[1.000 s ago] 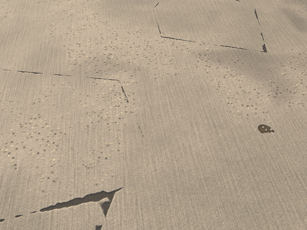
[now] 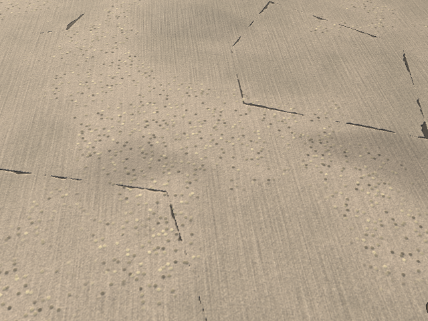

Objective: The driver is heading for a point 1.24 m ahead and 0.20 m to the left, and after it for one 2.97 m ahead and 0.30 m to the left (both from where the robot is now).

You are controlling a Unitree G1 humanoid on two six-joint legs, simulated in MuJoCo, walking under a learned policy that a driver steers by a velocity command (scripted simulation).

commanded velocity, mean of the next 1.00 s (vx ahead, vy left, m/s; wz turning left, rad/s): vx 0.50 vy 0.00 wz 0.00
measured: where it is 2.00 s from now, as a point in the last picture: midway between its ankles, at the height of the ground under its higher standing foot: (223, 187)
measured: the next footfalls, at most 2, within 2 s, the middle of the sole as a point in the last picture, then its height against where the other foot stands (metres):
right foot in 0.26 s outside the picture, level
left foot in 0.82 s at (196, 287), level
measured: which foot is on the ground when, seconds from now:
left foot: down 0.00-0.28, up 0.30-0.80, down 0.82-1.00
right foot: up 0.00-0.24, down 0.26-0.84, up 0.86-1.00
